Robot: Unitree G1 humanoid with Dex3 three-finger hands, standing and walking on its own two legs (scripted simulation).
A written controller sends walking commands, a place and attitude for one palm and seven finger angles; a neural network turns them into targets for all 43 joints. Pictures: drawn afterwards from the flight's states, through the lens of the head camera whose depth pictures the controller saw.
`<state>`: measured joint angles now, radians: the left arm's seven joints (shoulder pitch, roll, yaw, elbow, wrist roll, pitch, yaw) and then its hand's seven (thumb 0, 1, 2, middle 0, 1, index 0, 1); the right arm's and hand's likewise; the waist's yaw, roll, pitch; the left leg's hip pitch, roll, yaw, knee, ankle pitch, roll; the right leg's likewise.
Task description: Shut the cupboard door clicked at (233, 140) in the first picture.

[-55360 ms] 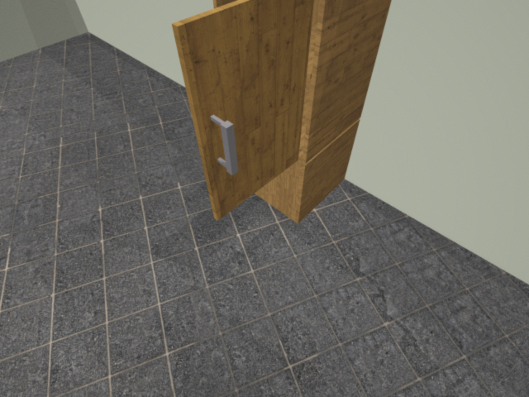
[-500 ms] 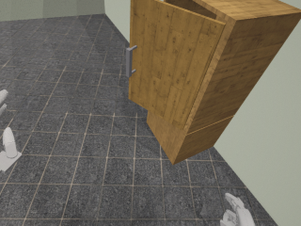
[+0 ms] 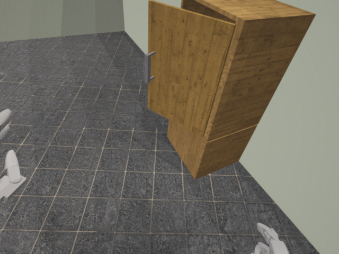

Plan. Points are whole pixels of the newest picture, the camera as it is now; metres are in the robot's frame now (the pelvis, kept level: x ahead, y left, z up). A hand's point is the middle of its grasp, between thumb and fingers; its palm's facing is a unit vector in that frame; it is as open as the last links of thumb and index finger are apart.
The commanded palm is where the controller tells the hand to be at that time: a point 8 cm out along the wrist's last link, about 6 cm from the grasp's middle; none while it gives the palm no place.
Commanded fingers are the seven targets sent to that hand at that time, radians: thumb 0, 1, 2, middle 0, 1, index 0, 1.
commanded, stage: stop stepping back and stand still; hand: left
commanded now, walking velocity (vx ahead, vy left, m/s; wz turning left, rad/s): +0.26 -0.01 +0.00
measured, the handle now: (150, 67) +0.98 +0.12 -0.04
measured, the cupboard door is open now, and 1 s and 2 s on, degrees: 28 28 28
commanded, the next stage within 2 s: let the arm hang, fingers relaxed in 0.80 s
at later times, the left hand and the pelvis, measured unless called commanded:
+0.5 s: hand (12, 188) +0.19 +0.27 +0.16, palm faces +0.41 -0.79 -0.45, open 7.4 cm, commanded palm +0.14 +0.30 +0.18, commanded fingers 0.00 0.90 0.90 -0.20 -0.30 -0.20 -0.30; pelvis -0.01 +0.01 +0.00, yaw -2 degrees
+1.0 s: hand (41, 204) +0.21 +0.28 +0.04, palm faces +0.20 -0.86 -0.47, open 7.4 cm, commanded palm none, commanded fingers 0.00 0.90 0.90 -0.20 -0.30 -0.20 -0.30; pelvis -0.01 +0.03 +0.00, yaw -1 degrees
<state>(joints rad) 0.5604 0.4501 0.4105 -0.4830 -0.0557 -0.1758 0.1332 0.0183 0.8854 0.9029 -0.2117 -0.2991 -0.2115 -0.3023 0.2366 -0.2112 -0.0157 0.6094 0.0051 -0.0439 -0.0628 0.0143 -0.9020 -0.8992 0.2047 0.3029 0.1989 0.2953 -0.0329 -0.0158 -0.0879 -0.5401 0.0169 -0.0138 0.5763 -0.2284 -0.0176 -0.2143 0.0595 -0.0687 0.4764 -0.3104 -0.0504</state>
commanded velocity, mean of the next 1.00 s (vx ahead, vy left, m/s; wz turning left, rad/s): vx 0.04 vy -0.02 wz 0.00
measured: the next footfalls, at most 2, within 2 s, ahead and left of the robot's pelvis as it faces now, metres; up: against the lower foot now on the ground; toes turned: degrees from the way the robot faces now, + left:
left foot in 0.12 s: +0.07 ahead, +0.11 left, +0.00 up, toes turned -1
